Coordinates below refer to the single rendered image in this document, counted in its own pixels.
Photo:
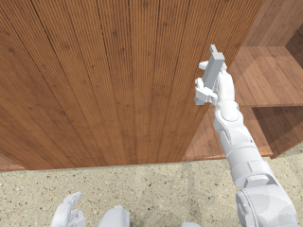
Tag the left robot hand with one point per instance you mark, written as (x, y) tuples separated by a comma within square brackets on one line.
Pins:
[(65, 217)]

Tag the right robot hand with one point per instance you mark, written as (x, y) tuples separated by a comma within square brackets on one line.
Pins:
[(222, 89)]

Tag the right robot upper arm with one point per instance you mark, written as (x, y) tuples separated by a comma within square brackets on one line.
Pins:
[(264, 206)]

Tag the robot right forearm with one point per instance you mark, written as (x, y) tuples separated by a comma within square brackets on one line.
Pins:
[(247, 166)]

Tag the handle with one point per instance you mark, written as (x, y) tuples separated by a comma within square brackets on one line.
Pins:
[(212, 70)]

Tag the left robot thigh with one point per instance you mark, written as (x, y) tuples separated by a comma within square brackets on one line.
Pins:
[(115, 217)]

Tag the wardrobe door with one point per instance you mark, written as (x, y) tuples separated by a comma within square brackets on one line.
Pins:
[(91, 83), (5, 161)]

